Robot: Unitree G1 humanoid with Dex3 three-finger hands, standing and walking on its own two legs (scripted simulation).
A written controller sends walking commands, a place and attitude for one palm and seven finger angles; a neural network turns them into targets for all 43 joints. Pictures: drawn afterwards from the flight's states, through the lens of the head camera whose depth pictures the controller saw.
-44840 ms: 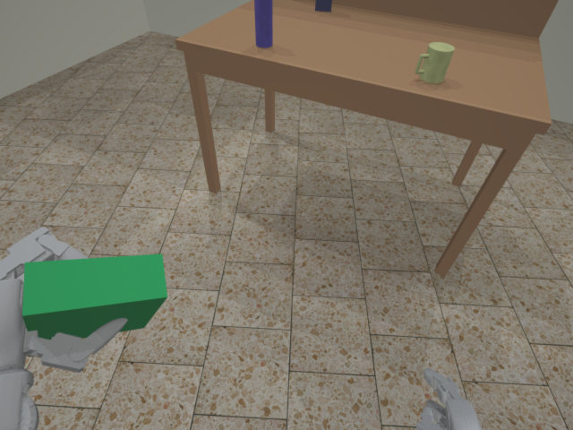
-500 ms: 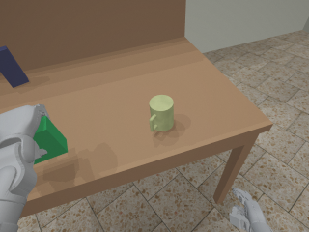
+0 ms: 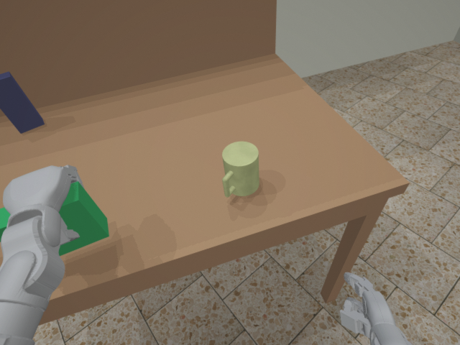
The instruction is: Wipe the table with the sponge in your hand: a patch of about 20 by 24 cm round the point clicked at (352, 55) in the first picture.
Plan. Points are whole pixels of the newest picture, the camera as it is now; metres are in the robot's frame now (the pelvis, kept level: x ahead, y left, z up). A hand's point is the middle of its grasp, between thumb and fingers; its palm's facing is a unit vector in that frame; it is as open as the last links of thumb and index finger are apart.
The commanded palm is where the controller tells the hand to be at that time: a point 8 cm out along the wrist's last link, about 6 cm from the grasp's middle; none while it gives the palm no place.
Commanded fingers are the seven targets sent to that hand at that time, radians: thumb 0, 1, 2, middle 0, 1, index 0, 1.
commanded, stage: move the sponge above the wiping area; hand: left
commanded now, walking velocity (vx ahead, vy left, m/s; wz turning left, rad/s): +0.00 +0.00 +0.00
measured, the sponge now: (61, 230) +0.26 +0.35 +0.07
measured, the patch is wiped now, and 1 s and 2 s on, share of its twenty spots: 0.00 0.00 0.00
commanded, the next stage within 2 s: lower the sponge onto the table in 0.98 s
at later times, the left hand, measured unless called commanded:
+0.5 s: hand (66, 223) +0.26 +0.33 +0.10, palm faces -0.13 -0.09 -0.99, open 9.1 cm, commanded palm +0.25 +0.32 +0.19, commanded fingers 0.00 0.10 1.30 -1.20 -1.60 -1.20 -1.60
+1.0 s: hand (85, 223) +0.26 +0.30 +0.09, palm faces -0.13 -0.10 -0.99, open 9.1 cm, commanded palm +0.25 +0.31 +0.19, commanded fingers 0.00 0.10 1.30 -1.20 -1.60 -1.20 -1.60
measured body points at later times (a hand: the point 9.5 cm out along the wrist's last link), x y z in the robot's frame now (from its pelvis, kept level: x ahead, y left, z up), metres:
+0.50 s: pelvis +0.00 -0.01 +0.00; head +0.01 -0.05 +0.45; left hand +0.26 +0.33 +0.15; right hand +0.23 -0.23 -0.10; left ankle +0.00 +0.09 -0.74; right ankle -0.01 -0.10 -0.74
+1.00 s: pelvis +0.00 +0.00 +0.00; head +0.00 -0.04 +0.45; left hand +0.27 +0.30 +0.15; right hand +0.22 -0.22 -0.09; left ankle +0.00 +0.09 -0.74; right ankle -0.01 -0.10 -0.74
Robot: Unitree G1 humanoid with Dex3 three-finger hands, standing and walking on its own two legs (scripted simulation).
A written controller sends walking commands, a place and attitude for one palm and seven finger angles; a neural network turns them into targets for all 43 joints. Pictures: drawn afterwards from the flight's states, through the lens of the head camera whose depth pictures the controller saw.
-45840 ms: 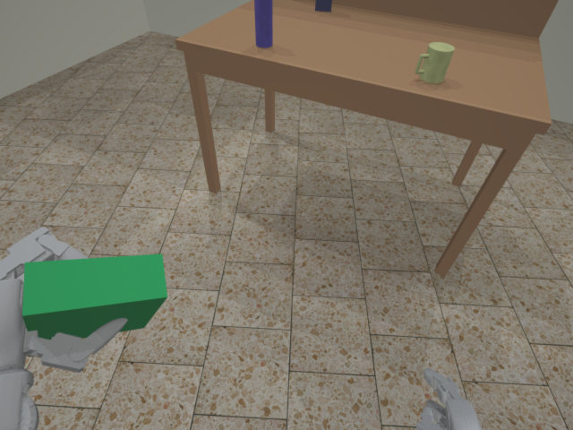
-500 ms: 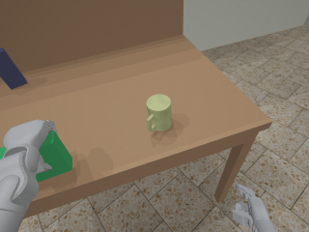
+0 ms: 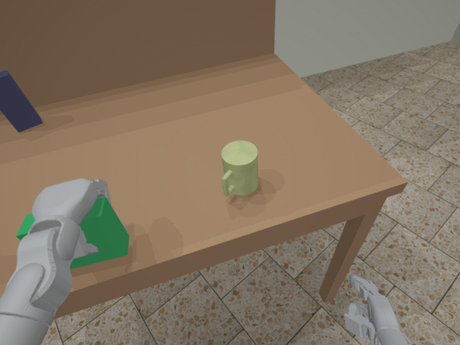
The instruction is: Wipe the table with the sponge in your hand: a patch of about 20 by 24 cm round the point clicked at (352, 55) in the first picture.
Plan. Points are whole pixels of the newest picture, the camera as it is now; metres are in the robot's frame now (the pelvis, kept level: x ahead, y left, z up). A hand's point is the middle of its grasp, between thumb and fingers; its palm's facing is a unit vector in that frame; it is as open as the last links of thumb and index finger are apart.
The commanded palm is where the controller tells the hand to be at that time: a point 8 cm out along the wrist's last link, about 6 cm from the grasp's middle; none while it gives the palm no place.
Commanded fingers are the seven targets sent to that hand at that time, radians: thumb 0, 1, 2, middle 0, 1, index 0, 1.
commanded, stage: lower the sponge onto the table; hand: left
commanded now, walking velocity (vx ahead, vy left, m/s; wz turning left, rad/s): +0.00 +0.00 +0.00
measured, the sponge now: (84, 241) +0.25 +0.31 +0.05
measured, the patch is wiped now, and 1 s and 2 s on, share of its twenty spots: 0.00 0.00 0.00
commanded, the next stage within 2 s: wipe forward along the first lane in 1.78 s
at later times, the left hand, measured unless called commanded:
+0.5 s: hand (81, 225) +0.26 +0.30 +0.09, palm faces -0.10 -0.08 -0.99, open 9.1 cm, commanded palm +0.25 +0.32 +0.19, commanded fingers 0.00 0.10 1.30 -1.20 -1.60 -1.20 -1.60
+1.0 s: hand (90, 219) +0.27 +0.29 +0.09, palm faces +0.01 -0.06 -1.00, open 9.1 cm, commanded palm +0.25 +0.31 +0.16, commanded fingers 0.00 0.10 1.30 -1.20 -1.60 -1.20 -1.60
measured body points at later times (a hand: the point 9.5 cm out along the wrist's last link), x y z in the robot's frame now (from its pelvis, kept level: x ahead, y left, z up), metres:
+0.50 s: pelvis +0.00 +0.00 +0.00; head +0.00 -0.02 +0.45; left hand +0.26 +0.30 +0.15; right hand +0.23 -0.21 -0.08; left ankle +0.00 +0.09 -0.74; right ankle -0.01 -0.10 -0.74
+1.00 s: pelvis +0.00 +0.00 +0.00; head +0.00 -0.02 +0.45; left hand +0.27 +0.29 +0.14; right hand +0.22 -0.21 -0.09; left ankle +0.00 +0.09 -0.74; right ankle -0.01 -0.10 -0.74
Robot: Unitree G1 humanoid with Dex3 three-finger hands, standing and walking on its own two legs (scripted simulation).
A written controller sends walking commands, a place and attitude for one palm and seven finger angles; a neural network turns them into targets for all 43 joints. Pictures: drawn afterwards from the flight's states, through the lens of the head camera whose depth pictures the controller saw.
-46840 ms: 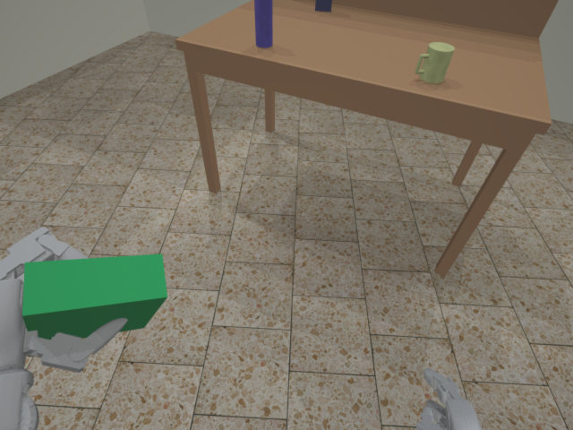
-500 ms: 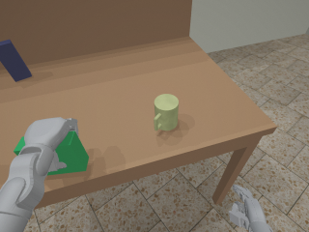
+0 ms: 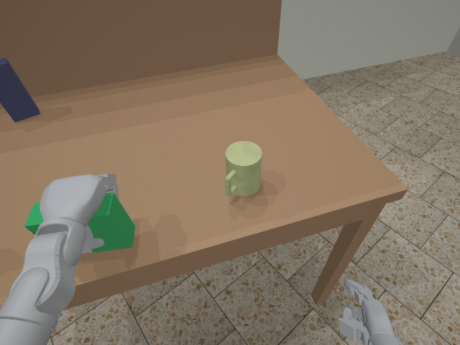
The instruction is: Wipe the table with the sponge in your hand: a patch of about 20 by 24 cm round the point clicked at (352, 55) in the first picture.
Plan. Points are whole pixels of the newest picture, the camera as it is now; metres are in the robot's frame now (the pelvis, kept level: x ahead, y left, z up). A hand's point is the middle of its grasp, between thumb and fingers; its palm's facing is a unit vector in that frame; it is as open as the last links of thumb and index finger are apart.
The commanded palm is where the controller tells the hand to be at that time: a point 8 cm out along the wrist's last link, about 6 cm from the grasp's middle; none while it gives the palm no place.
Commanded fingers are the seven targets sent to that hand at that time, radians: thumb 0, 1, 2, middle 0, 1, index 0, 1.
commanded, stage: lower the sponge onto the table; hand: left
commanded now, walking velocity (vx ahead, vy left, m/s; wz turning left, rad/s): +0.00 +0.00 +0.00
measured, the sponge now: (90, 231) +0.26 +0.31 +0.04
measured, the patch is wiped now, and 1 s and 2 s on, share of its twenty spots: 0.00 0.00 0.30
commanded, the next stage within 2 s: wipe forward along the first lane in 0.78 s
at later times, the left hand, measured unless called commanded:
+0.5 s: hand (88, 216) +0.27 +0.31 +0.08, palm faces +0.00 -0.06 -1.00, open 9.1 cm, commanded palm +0.25 +0.31 +0.14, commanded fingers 0.00 0.10 1.30 -1.20 -1.60 -1.20 -1.60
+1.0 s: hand (83, 221) +0.27 +0.32 +0.07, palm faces -0.02 -0.04 -1.00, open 9.1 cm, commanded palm +0.26 +0.31 +0.12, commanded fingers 0.00 0.10 1.30 -1.20 -1.60 -1.20 -1.60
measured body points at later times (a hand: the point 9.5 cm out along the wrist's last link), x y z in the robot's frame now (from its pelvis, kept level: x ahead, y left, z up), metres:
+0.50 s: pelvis +0.01 -0.01 +0.00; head +0.02 -0.04 +0.45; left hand +0.27 +0.31 +0.13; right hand +0.22 -0.23 -0.10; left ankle +0.00 +0.09 -0.74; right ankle -0.01 -0.10 -0.74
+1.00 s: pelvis +0.00 -0.01 +0.00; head +0.01 -0.04 +0.44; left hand +0.26 +0.31 +0.12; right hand +0.21 -0.24 -0.11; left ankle +0.00 +0.09 -0.74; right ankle -0.01 -0.10 -0.74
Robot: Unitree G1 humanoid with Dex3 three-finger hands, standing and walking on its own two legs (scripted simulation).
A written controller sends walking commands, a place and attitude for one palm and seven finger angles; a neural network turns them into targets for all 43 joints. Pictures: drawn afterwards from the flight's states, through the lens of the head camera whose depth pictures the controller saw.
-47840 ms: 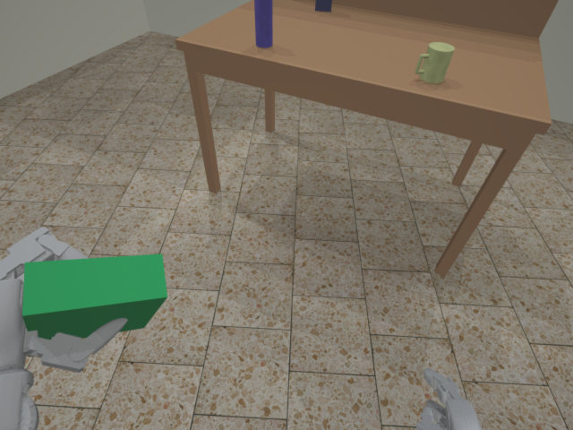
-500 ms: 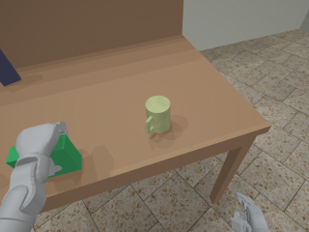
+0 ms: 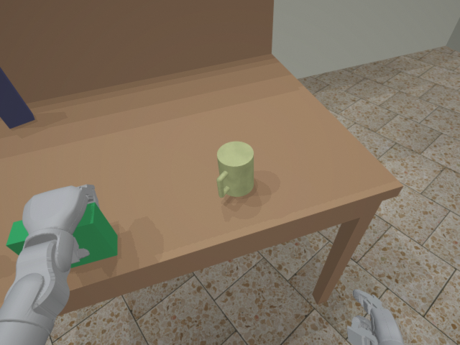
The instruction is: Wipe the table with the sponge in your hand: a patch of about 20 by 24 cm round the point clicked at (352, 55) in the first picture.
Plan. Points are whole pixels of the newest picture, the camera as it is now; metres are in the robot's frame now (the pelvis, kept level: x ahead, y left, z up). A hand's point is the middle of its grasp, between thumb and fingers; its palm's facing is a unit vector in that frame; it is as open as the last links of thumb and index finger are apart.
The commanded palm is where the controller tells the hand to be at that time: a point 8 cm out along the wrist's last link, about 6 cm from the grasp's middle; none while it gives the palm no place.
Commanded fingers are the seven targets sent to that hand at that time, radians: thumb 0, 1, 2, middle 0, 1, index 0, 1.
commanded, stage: wipe forward along the first lane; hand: left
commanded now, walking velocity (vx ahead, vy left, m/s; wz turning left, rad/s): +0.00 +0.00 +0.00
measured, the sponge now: (73, 244) +0.25 +0.34 +0.03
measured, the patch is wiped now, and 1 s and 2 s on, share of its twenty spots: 0.00 0.30 0.50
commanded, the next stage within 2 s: slide across to the middle lane in 1.50 s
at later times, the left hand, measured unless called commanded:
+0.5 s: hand (77, 201) +0.32 +0.35 +0.07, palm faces -0.12 +0.00 -0.99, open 9.2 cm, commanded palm +0.31 +0.35 +0.11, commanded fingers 0.00 0.10 1.30 -1.20 -1.60 -1.20 -1.60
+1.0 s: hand (75, 182) +0.36 +0.38 +0.07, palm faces -0.14 +0.01 -0.99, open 9.2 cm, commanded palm +0.36 +0.37 +0.11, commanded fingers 0.00 0.10 1.30 -1.20 -1.60 -1.20 -1.60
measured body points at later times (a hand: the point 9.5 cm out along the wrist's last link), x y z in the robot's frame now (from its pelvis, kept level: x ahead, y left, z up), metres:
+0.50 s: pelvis -0.02 -0.01 -0.01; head +0.01 -0.03 +0.44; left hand +0.32 +0.34 +0.13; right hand +0.12 -0.27 -0.13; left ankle +0.00 +0.10 -0.74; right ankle -0.01 -0.09 -0.74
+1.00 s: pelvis -0.01 +0.00 -0.01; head +0.03 -0.01 +0.44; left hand +0.37 +0.37 +0.13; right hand +0.07 -0.27 -0.14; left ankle +0.00 +0.10 -0.74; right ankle -0.01 -0.09 -0.74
